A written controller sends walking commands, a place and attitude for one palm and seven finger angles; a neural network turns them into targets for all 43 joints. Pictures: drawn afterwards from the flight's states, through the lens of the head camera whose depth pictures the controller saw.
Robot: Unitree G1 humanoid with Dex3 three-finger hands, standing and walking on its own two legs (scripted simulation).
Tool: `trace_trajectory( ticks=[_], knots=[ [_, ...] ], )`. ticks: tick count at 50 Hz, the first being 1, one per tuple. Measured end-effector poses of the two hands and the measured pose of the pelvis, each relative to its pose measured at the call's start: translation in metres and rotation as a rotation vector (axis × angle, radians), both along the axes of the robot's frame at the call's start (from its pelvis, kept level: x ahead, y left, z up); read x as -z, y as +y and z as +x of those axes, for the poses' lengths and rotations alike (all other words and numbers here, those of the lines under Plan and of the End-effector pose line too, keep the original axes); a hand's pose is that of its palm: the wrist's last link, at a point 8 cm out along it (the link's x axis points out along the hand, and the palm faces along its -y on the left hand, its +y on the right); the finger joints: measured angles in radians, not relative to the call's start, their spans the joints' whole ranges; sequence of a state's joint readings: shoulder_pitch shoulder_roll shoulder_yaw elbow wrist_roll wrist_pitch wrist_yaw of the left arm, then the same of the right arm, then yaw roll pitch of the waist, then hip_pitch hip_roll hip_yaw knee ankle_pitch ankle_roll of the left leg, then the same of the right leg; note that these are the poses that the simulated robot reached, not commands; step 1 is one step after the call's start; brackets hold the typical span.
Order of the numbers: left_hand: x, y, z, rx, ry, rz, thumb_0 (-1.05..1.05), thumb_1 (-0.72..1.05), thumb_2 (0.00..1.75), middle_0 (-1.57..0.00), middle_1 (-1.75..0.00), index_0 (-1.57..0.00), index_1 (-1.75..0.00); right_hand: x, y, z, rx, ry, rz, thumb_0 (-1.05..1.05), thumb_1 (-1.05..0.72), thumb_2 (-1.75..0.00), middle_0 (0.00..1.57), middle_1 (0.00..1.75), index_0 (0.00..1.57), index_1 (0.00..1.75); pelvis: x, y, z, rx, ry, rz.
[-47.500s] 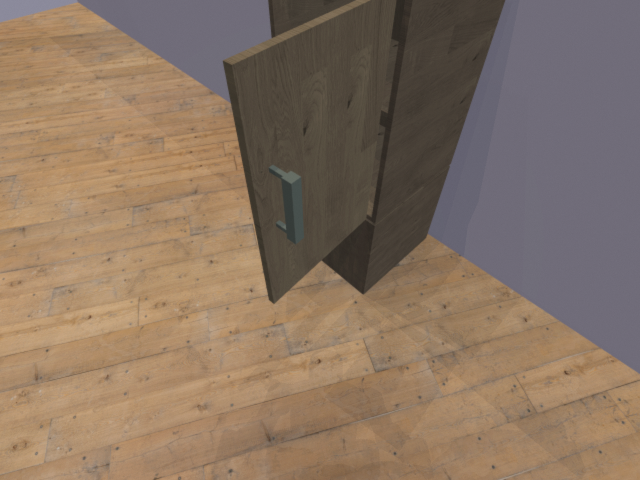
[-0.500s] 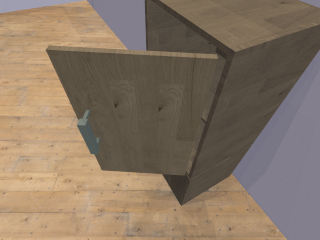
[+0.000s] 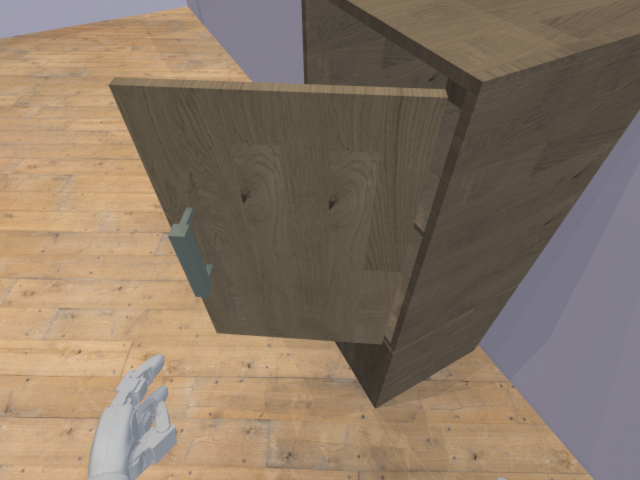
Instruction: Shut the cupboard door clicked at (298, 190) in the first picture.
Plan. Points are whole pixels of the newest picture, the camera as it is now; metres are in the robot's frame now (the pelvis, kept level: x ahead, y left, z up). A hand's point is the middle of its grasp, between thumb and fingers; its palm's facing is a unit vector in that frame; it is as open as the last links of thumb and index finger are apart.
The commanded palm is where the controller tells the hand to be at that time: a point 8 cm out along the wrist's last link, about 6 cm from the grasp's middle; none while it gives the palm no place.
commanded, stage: raise the hand and make a fist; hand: left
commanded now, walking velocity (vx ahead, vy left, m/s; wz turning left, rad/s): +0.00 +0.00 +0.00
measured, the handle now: (196, 253) +0.45 +0.21 +0.00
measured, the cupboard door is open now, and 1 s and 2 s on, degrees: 58 58 58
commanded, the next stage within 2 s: bring the fist close to the handle in 1.76 s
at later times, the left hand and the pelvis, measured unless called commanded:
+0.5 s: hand (174, 477) +0.15 +0.17 -0.04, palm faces -0.12 -0.99 -0.01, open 5.0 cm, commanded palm +0.13 +0.24 -0.03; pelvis -0.08 +0.00 -0.09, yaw -1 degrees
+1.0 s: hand (143, 457) +0.16 +0.21 -0.02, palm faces -0.05 -1.00 -0.03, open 3.2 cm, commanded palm +0.14 +0.26 -0.01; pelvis -0.06 +0.03 -0.08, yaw -2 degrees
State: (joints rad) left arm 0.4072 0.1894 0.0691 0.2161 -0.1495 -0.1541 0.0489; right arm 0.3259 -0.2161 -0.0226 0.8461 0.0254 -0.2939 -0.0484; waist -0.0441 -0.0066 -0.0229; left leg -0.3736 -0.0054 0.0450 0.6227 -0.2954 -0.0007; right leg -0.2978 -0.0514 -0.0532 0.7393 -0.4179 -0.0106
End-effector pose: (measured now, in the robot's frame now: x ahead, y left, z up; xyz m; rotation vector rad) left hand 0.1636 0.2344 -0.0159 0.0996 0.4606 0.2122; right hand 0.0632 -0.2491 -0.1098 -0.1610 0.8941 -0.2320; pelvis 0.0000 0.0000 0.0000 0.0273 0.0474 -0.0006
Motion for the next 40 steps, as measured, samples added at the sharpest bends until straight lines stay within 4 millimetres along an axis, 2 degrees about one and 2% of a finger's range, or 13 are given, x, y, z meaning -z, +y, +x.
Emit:
trace_trajectory(
  ticks=[2,5,7,9,12,15,18,21,24,28,32,36,40],
  knots=[
    [-0.017,-0.006,0.021,0.048,-0.216,-0.031,0.01,0.91,0.90,-0.24,-0.35,-0.24,-0.35,0.002,-0.006,0.016,-0.035,-0.082,-0.004,0.01,-0.90,-0.90,0.20,0.30,0.20,0.30,0.012,-0.003,-0.009,0.007,0.053,0.008],
    [-0.018,-0.016,0.025,0.185,-0.421,-0.074,0.01,0.91,0.90,-0.28,-0.39,-0.28,-0.39,0.003,-0.014,0.040,-0.090,-0.179,-0.024,0.01,-0.90,-0.90,0.20,0.30,0.20,0.30,0.031,-0.006,-0.026,0.025,0.122,0.002],
    [-0.006,-0.019,0.013,0.279,-0.482,-0.080,0.01,0.91,0.90,-0.31,-0.42,-0.31,-0.43,0.005,-0.019,0.055,-0.116,-0.244,-0.040,0.01,-0.90,-0.90,0.20,0.30,0.20,0.30,0.048,-0.010,-0.036,0.033,0.161,0.009],
    [0.013,-0.017,-0.006,0.309,-0.462,-0.098,0.01,0.91,0.90,-0.34,-0.46,-0.34,-0.46,0.007,-0.022,0.069,-0.138,-0.304,-0.057,0.01,-0.90,-0.90,0.20,0.30,0.20,0.30,0.063,-0.011,-0.046,0.034,0.179,0.006],
    [0.038,-0.004,-0.038,0.246,-0.387,-0.118,0.01,0.90,0.90,-0.40,-0.51,-0.40,-0.52,0.011,-0.019,0.083,-0.166,-0.369,-0.075,0.01,-0.90,-0.90,0.20,0.30,0.20,0.30,0.081,-0.011,-0.058,0.025,0.190,-0.008],
    [0.042,0.008,-0.061,0.177,-0.394,-0.093,0.02,0.90,0.90,-0.45,-0.57,-0.45,-0.58,0.018,-0.010,0.087,-0.197,-0.402,-0.083,0.01,-0.90,-0.90,0.20,0.30,0.20,0.30,0.092,-0.011,-0.068,0.013,0.191,-0.032],
    [0.029,0.007,-0.064,0.200,-0.472,-0.061,0.02,0.90,0.90,-0.50,-0.63,-0.50,-0.63,0.028,0.005,0.081,-0.224,-0.397,-0.076,0.01,-0.90,-0.90,0.20,0.30,0.20,0.30,0.099,-0.009,-0.076,0.003,0.188,-0.056],
    [0.019,0.000,-0.051,0.276,-0.515,-0.071,0.02,0.90,0.90,-0.56,-0.69,-0.56,-0.69,0.039,0.020,0.066,-0.223,-0.362,-0.049,0.01,-0.90,-0.90,0.20,0.30,0.20,0.30,0.100,-0.006,-0.082,-0.001,0.187,-0.072],
    [0.020,-0.004,-0.035,0.329,-0.469,-0.107,0.02,0.90,0.90,-0.61,-0.75,-0.61,-0.75,0.047,0.031,0.045,-0.188,-0.307,-0.016,0.01,-0.90,-0.90,0.20,0.30,0.20,0.30,0.097,-0.002,-0.084,0.004,0.188,-0.077],
    [0.021,0.003,-0.023,0.306,-0.383,-0.124,0.02,0.90,0.90,-0.69,-0.83,-0.69,-0.83,0.049,0.038,0.016,-0.123,-0.235,0.008,0.02,-0.90,-0.90,0.20,0.30,0.20,0.30,0.088,0.006,-0.080,0.017,0.189,-0.076],
    [0.012,0.014,-0.021,0.262,-0.383,-0.096,0.02,0.90,0.90,-0.76,-0.91,-0.76,-0.91,0.047,0.037,-0.003,-0.090,-0.181,-0.005,0.02,-0.90,-0.90,0.20,0.30,0.20,0.30,0.081,0.014,-0.074,0.024,0.194,-0.075],
    [0.008,0.020,-0.022,0.260,-0.410,-0.082,0.02,0.90,0.90,-0.83,-0.99,-0.83,-0.99,0.046,0.032,-0.006,-0.097,-0.151,-0.037,0.02,-0.90,-0.90,0.20,0.30,0.20,0.30,0.080,0.022,-0.070,0.022,0.202,-0.077],
    [0.012,0.023,-0.020,0.272,-0.408,-0.093,0.02,0.90,0.90,-0.90,-1.07,-0.90,-1.07,0.042,0.029,0.005,-0.113,-0.156,-0.066,0.02,-0.90,-0.90,0.20,0.30,0.20,0.30,0.081,0.028,-0.067,0.020,0.209,-0.081]
  ],
)
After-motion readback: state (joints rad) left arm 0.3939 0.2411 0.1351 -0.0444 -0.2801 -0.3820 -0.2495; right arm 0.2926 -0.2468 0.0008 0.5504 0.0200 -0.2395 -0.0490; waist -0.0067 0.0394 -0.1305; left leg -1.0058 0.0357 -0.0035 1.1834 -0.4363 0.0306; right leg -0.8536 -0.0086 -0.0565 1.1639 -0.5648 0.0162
